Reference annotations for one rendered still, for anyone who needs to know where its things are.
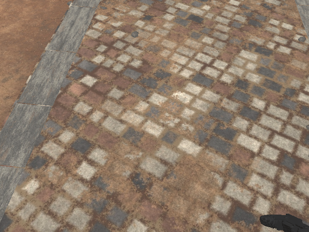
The right robot hand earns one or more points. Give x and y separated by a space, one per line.
287 223

